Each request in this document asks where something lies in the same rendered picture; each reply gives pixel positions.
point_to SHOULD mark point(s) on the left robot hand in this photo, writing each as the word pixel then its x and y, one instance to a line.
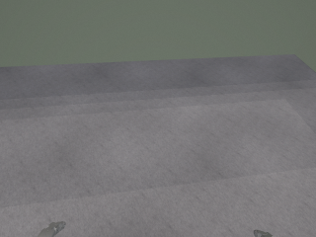
pixel 52 229

